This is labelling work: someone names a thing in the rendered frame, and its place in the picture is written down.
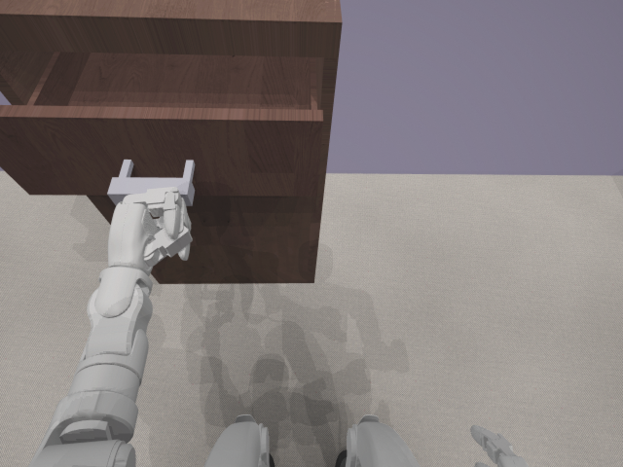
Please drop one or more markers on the robot left thigh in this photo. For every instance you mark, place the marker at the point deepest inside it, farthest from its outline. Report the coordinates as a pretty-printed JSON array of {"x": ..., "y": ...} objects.
[{"x": 242, "y": 444}]

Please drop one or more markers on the right robot hand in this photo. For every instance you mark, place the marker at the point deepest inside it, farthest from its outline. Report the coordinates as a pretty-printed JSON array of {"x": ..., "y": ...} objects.
[{"x": 499, "y": 450}]

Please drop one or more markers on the left robot upper arm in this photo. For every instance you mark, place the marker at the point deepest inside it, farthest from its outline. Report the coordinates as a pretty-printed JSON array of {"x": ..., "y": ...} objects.
[{"x": 111, "y": 453}]

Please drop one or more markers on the robot right thigh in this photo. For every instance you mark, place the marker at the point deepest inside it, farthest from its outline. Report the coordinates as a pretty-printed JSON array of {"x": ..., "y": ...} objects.
[{"x": 374, "y": 444}]

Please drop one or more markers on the robot thigh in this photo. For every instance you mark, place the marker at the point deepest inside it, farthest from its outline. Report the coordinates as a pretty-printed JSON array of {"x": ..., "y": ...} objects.
[
  {"x": 374, "y": 444},
  {"x": 242, "y": 444}
]

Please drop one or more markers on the drawer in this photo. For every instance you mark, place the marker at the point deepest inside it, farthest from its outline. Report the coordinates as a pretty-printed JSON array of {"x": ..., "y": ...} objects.
[{"x": 249, "y": 123}]

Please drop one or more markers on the handle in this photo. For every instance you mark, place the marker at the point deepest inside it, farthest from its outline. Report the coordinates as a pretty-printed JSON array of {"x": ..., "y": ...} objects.
[{"x": 125, "y": 185}]

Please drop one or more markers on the left robot hand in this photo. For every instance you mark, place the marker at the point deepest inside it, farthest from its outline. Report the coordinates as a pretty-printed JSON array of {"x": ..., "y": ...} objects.
[{"x": 132, "y": 228}]

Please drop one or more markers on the cabinet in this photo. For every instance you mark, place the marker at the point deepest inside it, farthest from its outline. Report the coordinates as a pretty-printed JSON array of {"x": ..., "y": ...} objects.
[{"x": 236, "y": 239}]

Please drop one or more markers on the left robot forearm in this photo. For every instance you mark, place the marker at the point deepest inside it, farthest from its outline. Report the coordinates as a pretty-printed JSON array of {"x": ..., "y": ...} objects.
[{"x": 100, "y": 404}]

